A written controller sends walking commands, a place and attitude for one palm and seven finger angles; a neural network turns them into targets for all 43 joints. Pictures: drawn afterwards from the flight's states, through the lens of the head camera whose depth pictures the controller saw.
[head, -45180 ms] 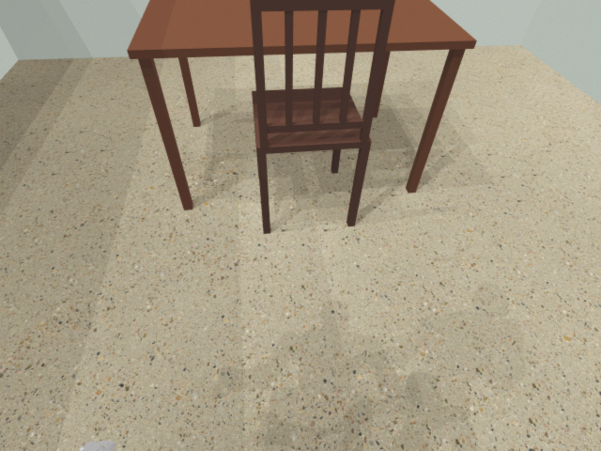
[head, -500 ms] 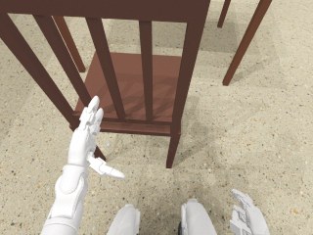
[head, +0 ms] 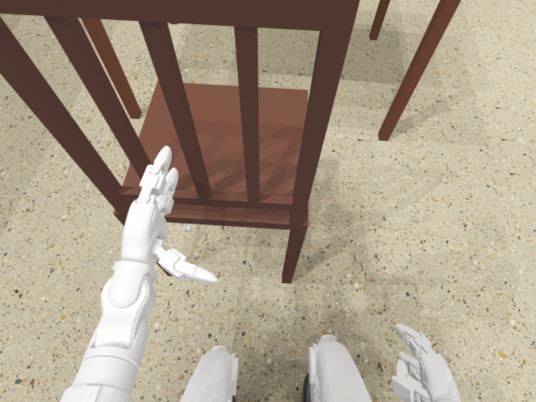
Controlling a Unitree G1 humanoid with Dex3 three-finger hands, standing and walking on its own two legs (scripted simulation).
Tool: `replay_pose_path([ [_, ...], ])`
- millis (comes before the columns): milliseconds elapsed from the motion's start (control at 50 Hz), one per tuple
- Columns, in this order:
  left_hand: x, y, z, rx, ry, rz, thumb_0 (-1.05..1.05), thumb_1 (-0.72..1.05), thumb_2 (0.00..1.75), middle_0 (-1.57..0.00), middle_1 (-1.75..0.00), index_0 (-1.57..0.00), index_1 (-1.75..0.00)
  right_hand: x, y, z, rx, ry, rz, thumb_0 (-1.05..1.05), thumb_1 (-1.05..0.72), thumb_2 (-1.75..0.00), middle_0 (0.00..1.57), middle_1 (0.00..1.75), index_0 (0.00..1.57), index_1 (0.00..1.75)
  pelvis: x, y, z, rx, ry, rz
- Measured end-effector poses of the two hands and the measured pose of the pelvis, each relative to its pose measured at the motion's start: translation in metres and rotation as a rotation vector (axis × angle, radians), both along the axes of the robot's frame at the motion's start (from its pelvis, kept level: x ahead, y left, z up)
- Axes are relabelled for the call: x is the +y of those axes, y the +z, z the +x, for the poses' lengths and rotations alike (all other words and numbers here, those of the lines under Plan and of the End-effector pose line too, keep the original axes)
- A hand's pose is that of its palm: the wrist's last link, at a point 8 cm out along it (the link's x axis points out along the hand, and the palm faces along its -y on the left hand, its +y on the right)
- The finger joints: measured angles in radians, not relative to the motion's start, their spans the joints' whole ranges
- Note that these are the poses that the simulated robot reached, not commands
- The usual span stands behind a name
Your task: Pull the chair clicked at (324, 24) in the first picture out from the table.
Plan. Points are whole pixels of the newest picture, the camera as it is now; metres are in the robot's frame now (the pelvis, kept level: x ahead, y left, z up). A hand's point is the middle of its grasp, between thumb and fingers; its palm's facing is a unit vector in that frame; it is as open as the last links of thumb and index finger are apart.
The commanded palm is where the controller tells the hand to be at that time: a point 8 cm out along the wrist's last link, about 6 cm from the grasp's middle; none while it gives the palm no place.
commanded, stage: push the fingers through the gap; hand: left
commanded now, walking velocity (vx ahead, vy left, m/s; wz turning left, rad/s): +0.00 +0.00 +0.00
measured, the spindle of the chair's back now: (187, 134) +0.48 +0.13 +0.08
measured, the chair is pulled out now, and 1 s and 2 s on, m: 0.49 0.49 0.49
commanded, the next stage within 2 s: hook a spindle and tug to test in 1.34 s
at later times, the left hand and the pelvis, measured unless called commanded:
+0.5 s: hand (188, 196) +0.41 +0.13 +0.03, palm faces -0.07 -1.00 -0.05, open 16.9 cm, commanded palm +0.39 +0.18 +0.03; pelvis +0.00 +0.00 +0.00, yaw -1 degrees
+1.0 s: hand (194, 170) +0.46 +0.13 +0.03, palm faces -0.04 -1.00 -0.05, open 16.9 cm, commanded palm +0.43 +0.17 +0.03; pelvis +0.00 +0.01 +0.00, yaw -1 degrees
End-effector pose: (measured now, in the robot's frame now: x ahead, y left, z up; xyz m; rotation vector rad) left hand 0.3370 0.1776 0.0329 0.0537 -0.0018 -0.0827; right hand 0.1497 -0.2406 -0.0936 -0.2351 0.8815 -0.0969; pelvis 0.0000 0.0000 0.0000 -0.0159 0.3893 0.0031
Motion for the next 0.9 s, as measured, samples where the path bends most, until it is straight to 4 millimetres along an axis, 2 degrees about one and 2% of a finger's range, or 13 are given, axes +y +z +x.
replay_pose_path([
  [400, 0.008, -0.002, 0.042, 0.002, 0.021, -0.001, -0.01, -0.50, 0.30, -0.06, -0.08, -0.06, -0.08, -0.011, -0.004, -0.035, 0.113, -0.055, -0.024, 0.01, -0.91, -0.90, 0.20, 0.30, 0.20, 0.30, 0.002, 0.003, 0.001, 0.016, -0.009, -0.002],
  [900, 0.005, -0.001, 0.090, -0.008, 0.036, -0.005, -0.01, -0.50, 0.30, -0.06, -0.08, -0.06, -0.08, -0.006, -0.013, -0.077, 0.237, -0.096, -0.019, 0.00, -0.91, -0.90, 0.20, 0.30, 0.20, 0.30, 0.009, -0.001, -0.003, 0.042, -0.018, -0.006],
])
